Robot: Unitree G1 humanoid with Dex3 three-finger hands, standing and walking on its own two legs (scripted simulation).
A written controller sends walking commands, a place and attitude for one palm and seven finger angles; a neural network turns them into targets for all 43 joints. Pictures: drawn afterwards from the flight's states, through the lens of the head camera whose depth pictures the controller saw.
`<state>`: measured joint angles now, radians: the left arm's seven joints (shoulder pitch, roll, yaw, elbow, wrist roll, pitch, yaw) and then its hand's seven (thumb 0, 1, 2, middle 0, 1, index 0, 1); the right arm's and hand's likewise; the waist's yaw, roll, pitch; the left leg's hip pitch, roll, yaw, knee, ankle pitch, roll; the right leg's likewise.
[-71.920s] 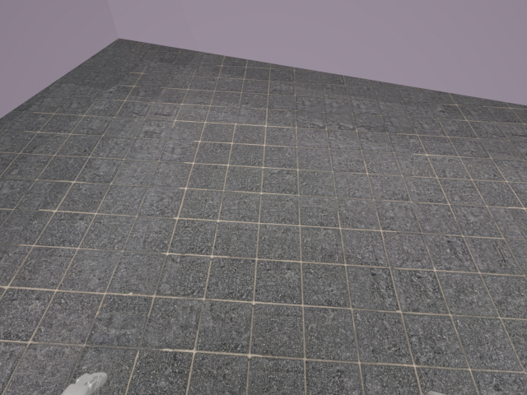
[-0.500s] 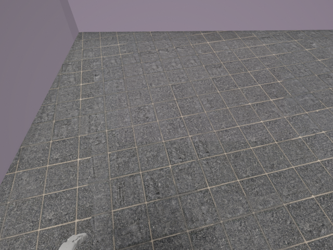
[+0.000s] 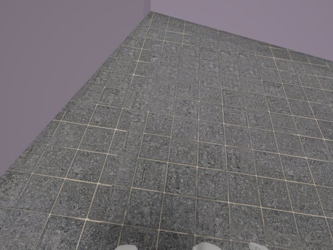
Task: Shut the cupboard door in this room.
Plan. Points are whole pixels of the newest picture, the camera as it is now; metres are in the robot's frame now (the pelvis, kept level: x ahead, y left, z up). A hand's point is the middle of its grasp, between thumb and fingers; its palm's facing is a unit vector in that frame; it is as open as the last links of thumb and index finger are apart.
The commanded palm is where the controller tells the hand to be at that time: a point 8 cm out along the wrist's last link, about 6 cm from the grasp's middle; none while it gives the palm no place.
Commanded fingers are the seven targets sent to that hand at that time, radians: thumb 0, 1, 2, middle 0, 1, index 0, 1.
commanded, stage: turn to face it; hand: left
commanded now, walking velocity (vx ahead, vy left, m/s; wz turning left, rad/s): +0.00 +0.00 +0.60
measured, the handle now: out of the picture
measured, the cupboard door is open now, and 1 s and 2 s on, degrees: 53 53 53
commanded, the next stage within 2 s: none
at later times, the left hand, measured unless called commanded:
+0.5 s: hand out of the picture +0.07 +0.17 -0.13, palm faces +0.28 -0.92 -0.27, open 7.3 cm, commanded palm none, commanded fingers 0.00 0.90 0.90 -0.20 -0.30 -0.20 -0.30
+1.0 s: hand out of the picture -0.14 +0.17 -0.18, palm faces +0.63 -0.73 -0.26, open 7.4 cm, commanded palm none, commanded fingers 0.00 0.90 0.90 -0.20 -0.30 -0.20 -0.30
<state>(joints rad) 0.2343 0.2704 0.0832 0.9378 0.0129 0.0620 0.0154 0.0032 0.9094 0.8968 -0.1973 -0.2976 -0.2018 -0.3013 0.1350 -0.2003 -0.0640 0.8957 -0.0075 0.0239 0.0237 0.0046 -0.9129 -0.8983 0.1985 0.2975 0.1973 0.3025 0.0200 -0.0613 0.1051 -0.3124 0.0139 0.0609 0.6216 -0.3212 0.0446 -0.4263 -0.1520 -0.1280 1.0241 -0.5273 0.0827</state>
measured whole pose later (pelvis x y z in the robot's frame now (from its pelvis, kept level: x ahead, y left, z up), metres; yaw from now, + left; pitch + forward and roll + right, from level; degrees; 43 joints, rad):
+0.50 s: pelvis +0.00 -0.05 +0.00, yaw +17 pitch +0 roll +1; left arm 0.13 0.18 0.04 0.84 0.01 0.01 0.01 0.00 0.91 0.90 -0.20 -0.30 -0.20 -0.30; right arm 0.25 -0.24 -0.10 0.94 -0.01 0.07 0.01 0.01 -0.91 -0.90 0.20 0.30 0.20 0.30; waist -0.04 0.07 0.08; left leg -0.47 -0.07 -0.11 0.93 -0.44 -0.03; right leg -0.29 -0.03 -0.08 0.57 -0.28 -0.02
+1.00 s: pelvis -0.02 -0.02 +0.00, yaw +36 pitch +1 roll -1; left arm 0.26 0.29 0.09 0.95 0.01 0.06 0.01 0.00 0.91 0.90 -0.20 -0.30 -0.20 -0.30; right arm 0.10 -0.22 -0.06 0.89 -0.01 0.02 0.02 0.00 -0.91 -0.90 0.20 0.30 0.20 0.30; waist 0.04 -0.06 0.08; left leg -0.28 0.02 0.04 0.61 -0.35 0.02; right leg -0.43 -0.16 -0.15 0.99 -0.53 0.08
